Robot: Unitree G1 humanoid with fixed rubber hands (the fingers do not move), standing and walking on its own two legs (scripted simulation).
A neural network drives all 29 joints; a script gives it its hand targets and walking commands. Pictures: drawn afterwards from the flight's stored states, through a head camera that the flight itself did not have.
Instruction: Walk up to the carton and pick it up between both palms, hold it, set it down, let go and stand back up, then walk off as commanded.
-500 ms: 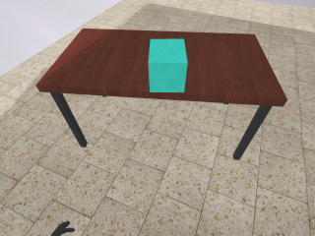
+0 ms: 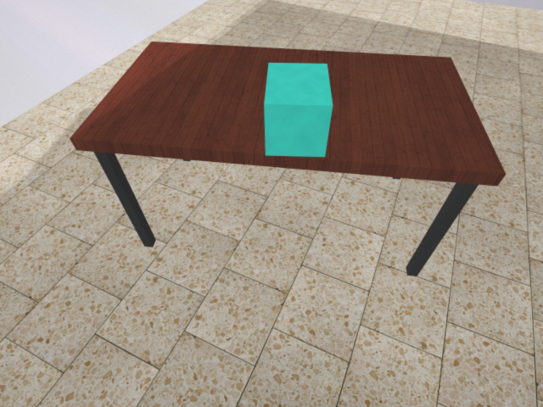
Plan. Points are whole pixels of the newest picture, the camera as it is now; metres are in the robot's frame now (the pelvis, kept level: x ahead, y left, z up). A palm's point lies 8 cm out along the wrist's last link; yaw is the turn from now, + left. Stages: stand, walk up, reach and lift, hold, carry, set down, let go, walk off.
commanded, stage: stand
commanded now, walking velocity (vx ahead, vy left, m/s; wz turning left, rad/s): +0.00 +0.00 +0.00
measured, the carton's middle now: (296, 109) +0.89 -0.03 -0.07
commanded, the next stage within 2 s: none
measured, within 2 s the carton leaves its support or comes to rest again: neither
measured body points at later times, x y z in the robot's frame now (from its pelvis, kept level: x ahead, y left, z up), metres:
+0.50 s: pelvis +0.02 +0.00 +0.00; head +0.02 -0.01 +0.45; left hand +0.11 +0.31 -0.12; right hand +0.11 -0.31 -0.13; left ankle -0.02 +0.14 -0.75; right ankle +0.04 -0.13 -0.75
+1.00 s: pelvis +0.02 -0.01 +0.00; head +0.02 -0.01 +0.45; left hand +0.10 +0.30 -0.12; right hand +0.10 -0.32 -0.13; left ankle -0.02 +0.14 -0.75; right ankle +0.04 -0.13 -0.75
